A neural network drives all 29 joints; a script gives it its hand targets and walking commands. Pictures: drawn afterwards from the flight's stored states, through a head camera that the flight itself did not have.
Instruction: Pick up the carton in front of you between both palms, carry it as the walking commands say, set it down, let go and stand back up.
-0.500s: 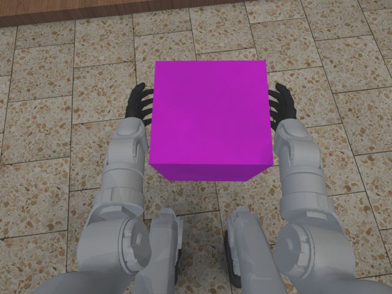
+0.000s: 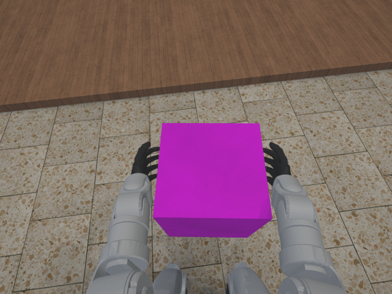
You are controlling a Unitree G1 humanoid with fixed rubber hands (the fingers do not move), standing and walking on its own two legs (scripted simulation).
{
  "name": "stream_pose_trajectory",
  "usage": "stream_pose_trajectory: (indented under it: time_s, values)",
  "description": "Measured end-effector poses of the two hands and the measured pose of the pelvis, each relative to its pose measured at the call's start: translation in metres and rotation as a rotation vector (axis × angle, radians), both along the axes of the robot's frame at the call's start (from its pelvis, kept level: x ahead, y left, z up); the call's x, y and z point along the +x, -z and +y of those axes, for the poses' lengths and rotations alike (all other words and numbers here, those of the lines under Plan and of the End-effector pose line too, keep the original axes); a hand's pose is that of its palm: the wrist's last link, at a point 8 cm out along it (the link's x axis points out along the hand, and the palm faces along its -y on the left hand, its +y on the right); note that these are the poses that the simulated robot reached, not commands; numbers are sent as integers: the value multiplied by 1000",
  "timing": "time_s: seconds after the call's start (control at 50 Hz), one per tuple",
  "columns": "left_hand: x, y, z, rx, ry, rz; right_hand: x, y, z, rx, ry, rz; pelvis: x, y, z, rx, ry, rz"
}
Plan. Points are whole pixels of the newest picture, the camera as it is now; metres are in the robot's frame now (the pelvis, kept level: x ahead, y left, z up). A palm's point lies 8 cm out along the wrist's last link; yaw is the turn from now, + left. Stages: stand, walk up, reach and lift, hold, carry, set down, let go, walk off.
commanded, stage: reach and lift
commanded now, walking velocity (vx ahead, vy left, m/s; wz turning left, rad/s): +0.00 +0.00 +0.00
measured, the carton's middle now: (209, 186) +0.36 -0.01 -0.09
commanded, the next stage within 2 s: hold in 1.38 s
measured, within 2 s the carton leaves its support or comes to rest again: neither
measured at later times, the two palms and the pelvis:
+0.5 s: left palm (119, 175) +0.31 +0.15 +0.10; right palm (302, 171) +0.31 -0.15 +0.10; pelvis +0.02 +0.00 +0.07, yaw +0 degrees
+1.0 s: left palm (119, 167) +0.32 +0.15 +0.11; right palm (302, 168) +0.32 -0.15 +0.11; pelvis +0.02 +0.00 +0.07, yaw +0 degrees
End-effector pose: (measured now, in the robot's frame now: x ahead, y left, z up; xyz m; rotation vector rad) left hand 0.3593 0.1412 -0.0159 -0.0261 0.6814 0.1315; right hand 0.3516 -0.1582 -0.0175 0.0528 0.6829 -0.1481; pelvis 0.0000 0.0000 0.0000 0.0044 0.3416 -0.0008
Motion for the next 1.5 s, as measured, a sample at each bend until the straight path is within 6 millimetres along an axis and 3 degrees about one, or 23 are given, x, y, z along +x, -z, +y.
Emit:
stream_pose_trajectory:
  time_s: [0.22,0.42,0.6,0.72,0.9,1.12,1.42,1.5]
  values:
    - [-27,-64,4,0,-8,-8,-20,-69,4,-19,-23,-7,23,-51,-6,0,-7,-206]
    - [-42,-110,3,19,10,-30,-36,-116,3,-44,-38,-30,23,-69,-6,-5,-4,-374]
    - [-55,-111,10,16,-7,0,-43,-117,10,-35,-47,-1,10,-69,-3,-4,2,-441]
    - [-48,-114,13,25,-3,-7,-38,-115,12,-19,-39,-8,6,-68,-1,-5,-5,-450]
    - [-36,-126,6,17,16,-37,-35,-127,5,-27,-21,-37,17,-72,0,-6,-1,-445]
    - [-39,-120,8,32,18,0,-33,-123,7,-56,-52,-1,26,-75,-1,-6,-1,-451]
    - [-42,-126,9,36,15,-6,-33,-132,9,-72,-66,-6,29,-77,-3,-6,-4,-454]
    - [-44,-135,9,40,15,-34,-36,-139,8,-71,-64,-35,29,-78,-2,-6,-4,-453]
